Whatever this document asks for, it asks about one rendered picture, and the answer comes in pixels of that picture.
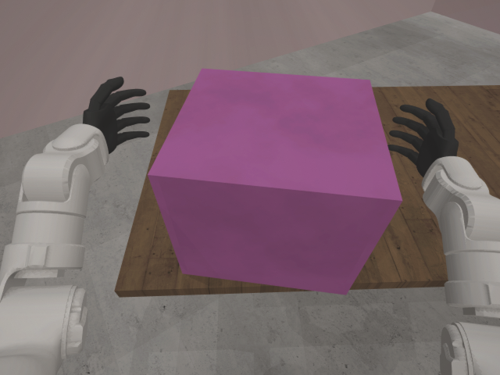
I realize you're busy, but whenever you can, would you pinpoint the right robot upper arm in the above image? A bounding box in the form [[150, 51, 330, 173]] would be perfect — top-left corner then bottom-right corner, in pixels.
[[440, 322, 500, 375]]

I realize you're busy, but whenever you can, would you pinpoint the left robot upper arm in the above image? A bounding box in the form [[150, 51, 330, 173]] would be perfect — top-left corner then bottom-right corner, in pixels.
[[0, 284, 88, 375]]

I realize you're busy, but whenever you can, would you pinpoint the right robot hand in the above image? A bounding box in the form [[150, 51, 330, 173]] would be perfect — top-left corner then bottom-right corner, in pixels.
[[388, 98, 459, 177]]

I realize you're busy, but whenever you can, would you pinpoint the right robot forearm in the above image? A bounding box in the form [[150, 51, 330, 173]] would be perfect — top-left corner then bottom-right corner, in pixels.
[[422, 156, 500, 319]]

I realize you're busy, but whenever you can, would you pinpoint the table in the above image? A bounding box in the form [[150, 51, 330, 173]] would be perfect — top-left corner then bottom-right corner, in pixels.
[[115, 85, 500, 298]]

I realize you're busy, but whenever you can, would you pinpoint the carton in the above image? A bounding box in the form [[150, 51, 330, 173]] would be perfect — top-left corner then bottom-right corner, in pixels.
[[148, 69, 402, 295]]

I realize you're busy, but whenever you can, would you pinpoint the left robot hand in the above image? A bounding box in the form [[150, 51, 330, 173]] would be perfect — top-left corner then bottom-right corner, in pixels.
[[83, 77, 150, 154]]

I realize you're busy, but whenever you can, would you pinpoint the left robot forearm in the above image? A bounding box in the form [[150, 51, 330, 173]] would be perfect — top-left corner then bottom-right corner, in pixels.
[[0, 123, 109, 302]]

